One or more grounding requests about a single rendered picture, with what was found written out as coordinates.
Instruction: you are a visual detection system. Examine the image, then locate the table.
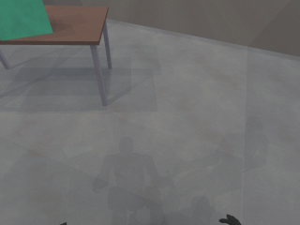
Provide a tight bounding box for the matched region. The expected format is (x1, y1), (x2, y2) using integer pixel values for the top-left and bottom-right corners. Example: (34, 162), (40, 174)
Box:
(0, 5), (113, 106)

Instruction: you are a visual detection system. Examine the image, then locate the right robot hand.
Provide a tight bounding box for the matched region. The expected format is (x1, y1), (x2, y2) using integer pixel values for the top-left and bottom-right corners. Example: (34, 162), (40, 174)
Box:
(219, 214), (242, 225)

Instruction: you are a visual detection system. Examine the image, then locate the carton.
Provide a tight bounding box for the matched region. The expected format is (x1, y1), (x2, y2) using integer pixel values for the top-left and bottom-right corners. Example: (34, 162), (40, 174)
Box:
(0, 0), (53, 41)

